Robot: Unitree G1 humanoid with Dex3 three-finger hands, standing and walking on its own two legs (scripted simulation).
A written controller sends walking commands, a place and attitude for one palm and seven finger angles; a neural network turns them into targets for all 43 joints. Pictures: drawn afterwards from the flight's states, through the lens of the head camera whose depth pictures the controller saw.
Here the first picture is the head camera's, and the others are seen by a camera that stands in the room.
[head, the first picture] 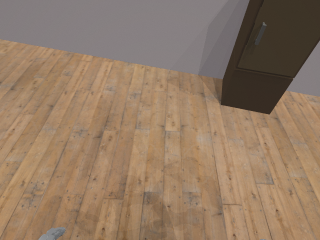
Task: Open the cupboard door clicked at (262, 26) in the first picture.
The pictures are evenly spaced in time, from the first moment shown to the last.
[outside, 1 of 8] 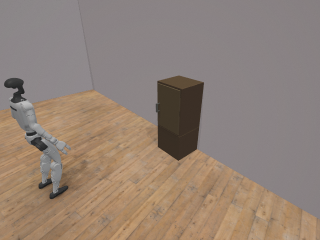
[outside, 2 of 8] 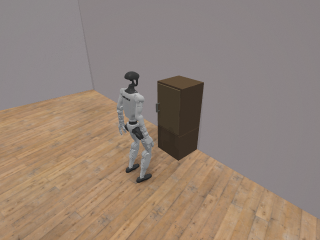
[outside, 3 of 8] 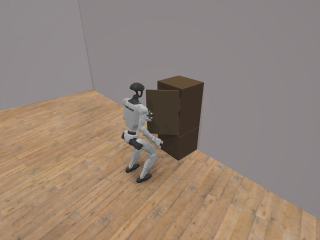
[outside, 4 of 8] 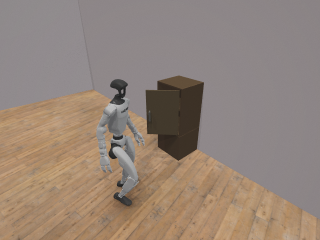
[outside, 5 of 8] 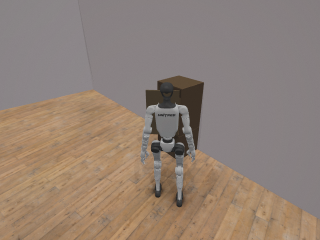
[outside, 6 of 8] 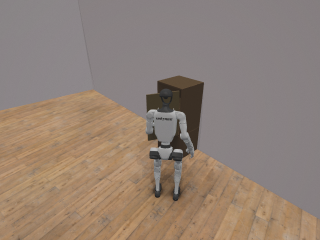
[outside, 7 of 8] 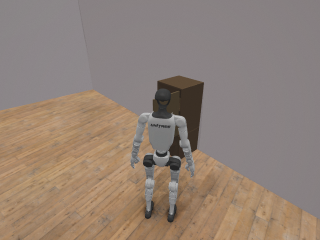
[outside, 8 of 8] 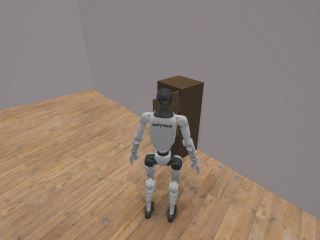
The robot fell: no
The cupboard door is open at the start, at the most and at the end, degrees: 0 92 91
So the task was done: yes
